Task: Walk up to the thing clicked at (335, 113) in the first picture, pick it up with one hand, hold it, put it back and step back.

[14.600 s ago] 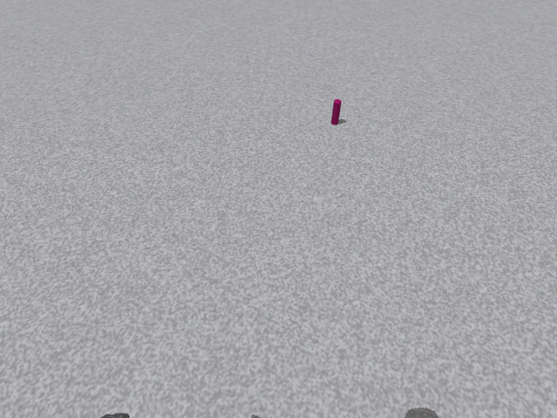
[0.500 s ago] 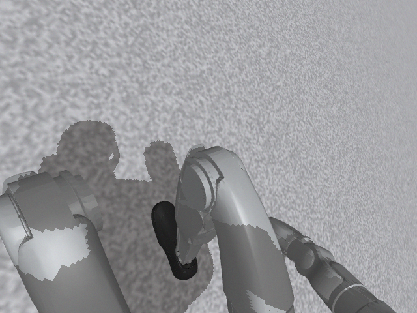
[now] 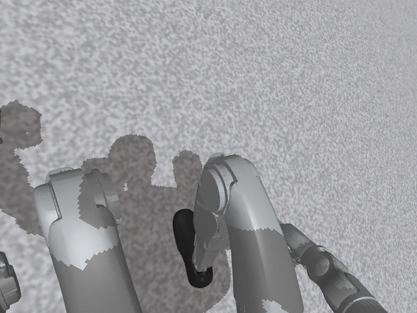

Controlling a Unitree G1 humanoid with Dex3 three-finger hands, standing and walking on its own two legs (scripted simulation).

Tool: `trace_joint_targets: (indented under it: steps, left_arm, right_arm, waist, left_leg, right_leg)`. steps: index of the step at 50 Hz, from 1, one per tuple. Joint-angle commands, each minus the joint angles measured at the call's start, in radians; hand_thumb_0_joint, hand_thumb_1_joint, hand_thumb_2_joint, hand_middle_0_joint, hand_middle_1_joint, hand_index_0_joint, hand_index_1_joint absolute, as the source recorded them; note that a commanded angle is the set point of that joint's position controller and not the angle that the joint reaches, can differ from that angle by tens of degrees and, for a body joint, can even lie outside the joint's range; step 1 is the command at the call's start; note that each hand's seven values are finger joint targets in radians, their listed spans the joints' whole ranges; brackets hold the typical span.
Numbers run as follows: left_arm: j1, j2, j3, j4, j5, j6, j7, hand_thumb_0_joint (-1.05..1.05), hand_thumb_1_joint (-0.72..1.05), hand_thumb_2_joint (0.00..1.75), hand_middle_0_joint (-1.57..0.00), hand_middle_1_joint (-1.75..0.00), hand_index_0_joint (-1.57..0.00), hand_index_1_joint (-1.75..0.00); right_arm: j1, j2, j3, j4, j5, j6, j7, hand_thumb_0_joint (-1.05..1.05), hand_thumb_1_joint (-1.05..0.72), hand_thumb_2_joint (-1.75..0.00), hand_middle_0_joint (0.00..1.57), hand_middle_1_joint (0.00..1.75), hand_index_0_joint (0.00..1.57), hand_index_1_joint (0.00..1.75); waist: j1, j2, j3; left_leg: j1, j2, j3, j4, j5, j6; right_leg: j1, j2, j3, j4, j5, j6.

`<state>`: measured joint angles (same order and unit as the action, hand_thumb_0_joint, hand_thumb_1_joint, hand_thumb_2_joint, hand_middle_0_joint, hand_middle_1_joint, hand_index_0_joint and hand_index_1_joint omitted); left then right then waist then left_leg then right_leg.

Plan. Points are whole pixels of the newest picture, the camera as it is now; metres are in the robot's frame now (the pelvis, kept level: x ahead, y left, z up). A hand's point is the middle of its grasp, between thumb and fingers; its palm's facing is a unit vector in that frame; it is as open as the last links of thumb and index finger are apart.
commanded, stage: settle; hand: left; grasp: from the side
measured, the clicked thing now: out of the picture +0.41 +0.33 -0.15
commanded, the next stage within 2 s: lift in 1.44 s
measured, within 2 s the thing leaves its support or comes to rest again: neither
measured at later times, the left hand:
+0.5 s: hand out of the picture +0.39 +0.32 -0.02, palm faces +0.32 -0.94 -0.05, open 5.3 cm
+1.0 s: hand out of the picture +0.39 +0.31 +0.03, palm faces +0.33 -0.94 -0.03, open 5.3 cm
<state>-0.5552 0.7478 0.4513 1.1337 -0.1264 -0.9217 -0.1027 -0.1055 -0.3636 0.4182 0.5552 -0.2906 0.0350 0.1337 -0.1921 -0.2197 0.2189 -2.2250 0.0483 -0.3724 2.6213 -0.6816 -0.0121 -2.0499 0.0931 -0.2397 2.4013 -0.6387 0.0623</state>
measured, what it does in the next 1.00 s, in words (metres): rises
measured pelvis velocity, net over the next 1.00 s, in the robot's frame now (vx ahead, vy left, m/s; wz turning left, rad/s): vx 0.02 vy -0.02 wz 0.16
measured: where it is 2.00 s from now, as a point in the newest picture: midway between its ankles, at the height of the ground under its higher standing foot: (147, 279)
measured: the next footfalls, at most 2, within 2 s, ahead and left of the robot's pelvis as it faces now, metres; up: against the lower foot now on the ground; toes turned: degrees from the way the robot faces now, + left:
none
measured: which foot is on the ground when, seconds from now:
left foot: down 0.00-1.00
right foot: down 0.00-1.00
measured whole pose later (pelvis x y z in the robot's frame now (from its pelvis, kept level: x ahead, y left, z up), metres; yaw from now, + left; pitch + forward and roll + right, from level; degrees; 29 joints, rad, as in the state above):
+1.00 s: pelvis +0.02 -0.02 +0.06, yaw +9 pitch +30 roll -6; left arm -0.52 0.44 0.45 0.78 -0.18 -0.56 -0.26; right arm 0.06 -0.29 0.06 0.66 -0.08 0.04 0.05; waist -0.09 -0.03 -0.08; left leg -2.20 0.06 -0.15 2.34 -0.68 -0.03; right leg -2.11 0.02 -0.09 2.29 -0.71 0.01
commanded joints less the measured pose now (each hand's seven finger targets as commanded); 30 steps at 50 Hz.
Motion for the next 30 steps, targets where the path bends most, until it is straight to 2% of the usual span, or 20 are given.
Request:
trace_joint_targets:
  steps: [1, 3, 7, 8, 9, 10, 11, 13, 14, 16, 17, 18, 21, 23, 24, 25, 26, 28, 29, 30]
  left_arm:
    - [-0.242, 0.151, 0.026, -0.282, -0.039, -0.021, -0.009, 0.00, 0.63, 1.38, -1.41, -1.48, -1.41, -1.49]
    - [-0.239, 0.157, 0.033, -0.332, -0.035, 0.007, -0.012, 0.00, 0.64, 1.37, -1.41, -1.47, -1.41, -1.48]
    - [-0.209, 0.040, -0.038, -0.313, -0.030, 0.073, -0.033, 0.00, 0.66, 1.35, -1.39, -1.44, -1.38, -1.45]
    - [-0.217, 0.074, -0.013, -0.378, -0.028, 0.084, -0.036, 0.00, 0.66, 1.35, -1.37, -1.43, -1.37, -1.44]
    - [-0.229, 0.079, -0.016, -0.390, -0.026, 0.096, -0.041, 0.00, 0.66, 1.34, -1.37, -1.43, -1.37, -1.44]
    - [-0.183, 0.049, -0.033, -0.375, -0.024, 0.114, -0.052, 0.00, 0.66, 1.33, -1.36, -1.42, -1.35, -1.43]
    - [-0.212, 0.038, -0.054, -0.420, -0.027, 0.121, -0.062, 0.00, 0.66, 1.33, -1.36, -1.42, -1.36, -1.42]
    - [-0.238, 0.046, -0.030, -0.483, -0.042, 0.138, -0.068, 0.00, 0.65, 1.31, -1.34, -1.41, -1.34, -1.41]
    - [-0.173, 0.026, -0.029, -0.416, -0.044, 0.160, -0.072, 0.00, 0.62, 1.30, -1.33, -1.39, -1.32, -1.40]
    - [-0.193, -0.005, -0.038, -0.451, -0.065, 0.173, -0.085, 0.00, 0.61, 1.31, -1.33, -1.40, -1.32, -1.41]
    - [-0.248, 0.029, -0.011, -0.518, -0.071, 0.171, -0.085, 0.00, 0.62, 1.31, -1.33, -1.40, -1.33, -1.40]
    - [-0.217, 0.022, -0.005, -0.476, -0.072, 0.181, -0.088, 0.00, 0.62, 1.30, -1.33, -1.39, -1.33, -1.40]
    - [-0.237, 0.000, -0.012, -0.517, -0.083, 0.188, -0.106, 0.00, 0.64, 1.32, -1.35, -1.41, -1.35, -1.42]
    - [-0.201, 0.009, 0.010, -0.515, -0.085, 0.194, -0.116, 0.00, 0.63, 1.32, -1.35, -1.41, -1.35, -1.42]
    - [-0.216, -0.014, -0.016, -0.518, -0.082, 0.197, -0.127, 0.00, 0.60, 1.31, -1.35, -1.41, -1.35, -1.42]
    - [-0.214, -0.023, -0.005, -0.520, -0.091, 0.199, -0.133, 0.00, 0.61, 1.31, -1.34, -1.40, -1.34, -1.41]
    - [-0.222, 0.009, 0.024, -0.537, -0.091, 0.202, -0.136, 0.00, 0.59, 1.31, -1.36, -1.41, -1.35, -1.42]
    - [-0.218, 0.006, 0.033, -0.537, -0.096, 0.215, -0.146, 0.00, 0.56, 1.30, -1.35, -1.40, -1.34, -1.41]
    - [-0.183, -0.044, 0.014, -0.476, -0.102, 0.228, -0.155, 0.00, 0.55, 1.31, -1.35, -1.41, -1.34, -1.42]
    - [-0.225, -0.027, 0.031, -0.526, -0.103, 0.228, -0.154, 0.00, 0.56, 1.32, -1.35, -1.40, -1.34, -1.42]
  right_arm:
    - [0.046, -0.315, -0.168, -0.037, 0.035, -0.004, -0.018, 0.00, -0.88, -0.89, 0.20, 0.30, 0.20, 0.30]
    - [0.065, -0.298, -0.190, -0.033, 0.052, -0.004, -0.021, 0.00, -0.88, -0.89, 0.20, 0.30, 0.20, 0.30]
    - [0.115, -0.264, -0.224, -0.001, 0.082, 0.003, -0.023, 0.00, -0.87, -0.89, 0.20, 0.30, 0.20, 0.30]
    - [0.126, -0.265, -0.242, -0.001, 0.088, 0.005, -0.026, 0.00, -0.87, -0.89, 0.20, 0.30, 0.20, 0.30]
    - [0.131, -0.263, -0.250, -0.003, 0.097, 0.008, -0.028, 0.00, -0.87, -0.89, 0.20, 0.30, 0.20, 0.30]
    - [0.132, -0.255, -0.260, -0.007, 0.104, 0.010, -0.028, 0.00, -0.87, -0.89, 0.20, 0.30, 0.20, 0.30]
    - [0.126, -0.247, -0.268, -0.009, 0.111, 0.010, -0.029, 0.00, -0.87, -0.89, 0.20, 0.30, 0.20, 0.30]
    - [0.157, -0.240, -0.288, 0.003, 0.123, 0.012, -0.033, 0.00, -0.87, -0.89, 0.20, 0.30, 0.20, 0.30]
    - [0.152, -0.230, -0.292, -0.007, 0.133, 0.014, -0.035, 0.00, -0.87, -0.89, 0.20, 0.30, 0.20, 0.30]
    - [0.157, -0.222, -0.303, -0.015, 0.146, 0.015, -0.041, 0.00, -0.87, -0.89, 0.20, 0.30, 0.20, 0.30]
    - [0.168, -0.216, -0.312, -0.006, 0.153, 0.016, -0.045, 0.00, -0.87, -0.89, 0.20, 0.30, 0.20, 0.30]
    - [0.170, -0.216, -0.318, -0.009, 0.160, 0.016, -0.048, 0.00, -0.87, -0.89, 0.20, 0.30, 0.20, 0.30]
    - [0.180, -0.200, -0.332, -0.007, 0.171, 0.014, -0.056, 0.00, -0.87, -0.89, 0.20, 0.30, 0.20, 0.30]
    - [0.195, -0.187, -0.345, 0.006, 0.177, 0.012, -0.061, 0.00, -0.87, -0.89, 0.20, 0.30, 0.20, 0.30]
    - [0.200, -0.181, -0.349, 0.010, 0.177, 0.010, -0.061, 0.00, -0.87, -0.89, 0.20, 0.30, 0.20, 0.30]
    - [0.206, -0.176, -0.353, 0.014, 0.179, 0.008, -0.062, 0.00, -0.87, -0.89, 0.20, 0.30, 0.20, 0.30]
    - [0.222, -0.174, -0.357, 0.017, 0.182, 0.007, -0.064, 0.00, -0.87, -0.89, 0.20, 0.30, 0.20, 0.30]
    - [0.227, -0.170, -0.367, 0.021, 0.189, 0.006, -0.067, 0.00, -0.87, -0.89, 0.20, 0.30, 0.20, 0.30]
    - [0.221, -0.167, -0.367, 0.020, 0.191, 0.006, -0.068, 0.00, -0.88, -0.89, 0.20, 0.30, 0.20, 0.30]
    - [0.234, -0.163, -0.373, 0.022, 0.191, 0.003, -0.069, 0.00, -0.87, -0.89, 0.20, 0.30, 0.20, 0.30]
  waist:
    - [-0.041, 0.553, -0.619]
    - [-0.015, 0.558, -0.660]
    - [-0.019, 0.529, -0.633]
    - [0.001, 0.542, -0.660]
    - [0.004, 0.555, -0.668]
    - [0.012, 0.531, -0.679]
    - [0.013, 0.532, -0.685]
    - [0.027, 0.533, -0.742]
    - [0.040, 0.507, -0.748]
    - [0.037, 0.488, -0.767]
    - [0.050, 0.498, -0.796]
    - [0.056, 0.495, -0.798]
    - [0.054, 0.486, -0.820]
    - [0.074, 0.457, -0.852]
    - [0.062, 0.457, -0.859]
    - [0.070, 0.449, -0.868]
    - [0.077, 0.437, -0.896]
    - [0.088, 0.434, -0.912]
    - [0.079, 0.419, -0.890]
    - [0.081, 0.406, -0.910]
  left_leg:
    - [0.394, 0.036, 0.126, -0.375, 0.016, -0.002]
    - [0.387, 0.031, 0.149, -0.376, 0.030, 0.001]
    - [0.368, 0.024, 0.156, -0.411, -0.019, 0.004]
    - [0.391, 0.024, 0.161, -0.417, -0.011, 0.004]
    - [0.385, 0.020, 0.166, -0.430, -0.018, 0.005]
    - [0.386, 0.019, 0.169, -0.434, -0.024, 0.008]
    - [0.373, 0.016, 0.179, -0.439, -0.045, 0.012]
    - [0.391, 0.011, 0.192, -0.440, -0.001, 0.012]
    - [0.389, 0.009, 0.198, -0.444, -0.005, 0.015]
    - [0.394, 0.009, 0.201, -0.453, 0.002, 0.017]
    - [0.400, 0.007, 0.205, -0.457, 0.006, 0.018]
    - [0.412, 0.005, 0.209, -0.464, 0.014, 0.018]
    - [0.420, 0.006, 0.219, -0.465, 0.037, 0.021]
    - [0.417, 0.004, 0.234, -0.464, 0.062, 0.025]
    - [0.416, 0.003, 0.241, -0.461, 0.068, 0.026]
    - [0.412, 0.003, 0.246, -0.462, 0.079, 0.027]
    - [0.416, 0.003, 0.250, -0.461, 0.099, 0.029]
    - [0.425, 0.002, 0.257, -0.469, 0.118, 0.029]
    - [0.418, 0.003, 0.260, -0.468, 0.122, 0.031]
    - [0.412, 0.004, 0.263, -0.462, 0.129, 0.032]
  right_leg:
    - [0.190, 0.025, -0.072, -0.182, 0.130, -0.083]
    - [0.199, 0.023, -0.054, -0.187, 0.136, -0.087]
    - [0.132, 0.015, -0.041, -0.204, 0.084, -0.092]
    - [0.127, 0.015, -0.034, -0.208, 0.089, -0.096]
    - [0.122, 0.010, -0.030, -0.208, 0.079, -0.097]
    - [0.117, 0.009, -0.026, -0.215, 0.069, -0.098]
    - [0.112, 0.007, -0.018, -0.221, 0.051, -0.100]
    - [0.140, 0.004, -0.004, -0.228, 0.082, -0.100]
    - [0.132, 0.003, 0.003, -0.233, 0.066, -0.101]
    - [0.138, 0.000, 0.010, -0.245, 0.067, -0.103]
    - [0.141, -0.002, 0.017, -0.245, 0.069, -0.104]
    - [0.135, -0.006, 0.022, -0.247, 0.070, -0.105]
    - [0.147, -0.010, 0.038, -0.262, 0.086, -0.105]
    - [0.183, -0.013, 0.056, -0.273, 0.100, -0.102]
    - [0.190, -0.014, 0.061, -0.279, 0.105, -0.100]
    - [0.206, -0.016, 0.068, -0.280, 0.112, -0.100]
    - [0.233, -0.017, 0.072, -0.287, 0.127, -0.097]
    - [0.234, -0.020, 0.079, -0.289, 0.135, -0.098]
    - [0.237, -0.022, 0.081, -0.297, 0.141, -0.095]
    - [0.248, -0.022, 0.086, -0.306, 0.149, -0.093]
